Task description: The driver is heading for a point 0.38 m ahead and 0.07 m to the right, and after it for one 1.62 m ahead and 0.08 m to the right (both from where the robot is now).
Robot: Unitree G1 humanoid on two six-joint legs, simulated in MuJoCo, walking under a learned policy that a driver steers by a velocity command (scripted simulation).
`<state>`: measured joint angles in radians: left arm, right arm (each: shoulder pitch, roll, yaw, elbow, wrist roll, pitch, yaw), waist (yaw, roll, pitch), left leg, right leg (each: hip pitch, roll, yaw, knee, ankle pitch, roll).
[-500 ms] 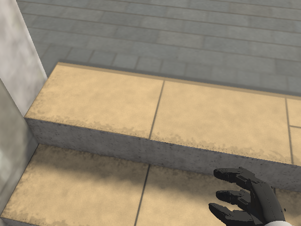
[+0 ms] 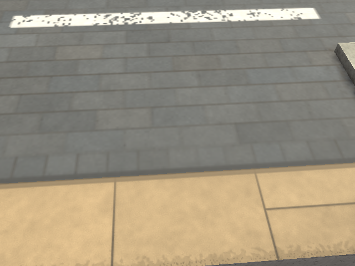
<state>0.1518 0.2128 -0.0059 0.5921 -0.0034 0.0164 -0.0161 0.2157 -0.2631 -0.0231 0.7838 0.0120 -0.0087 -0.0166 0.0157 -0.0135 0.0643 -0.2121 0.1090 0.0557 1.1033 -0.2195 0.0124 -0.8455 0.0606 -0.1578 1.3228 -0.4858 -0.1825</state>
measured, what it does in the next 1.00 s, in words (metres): climbs, turning right: left foot 0.17 m higher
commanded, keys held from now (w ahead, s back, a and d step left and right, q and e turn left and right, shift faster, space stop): w+e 0.30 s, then e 0.26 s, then q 0.44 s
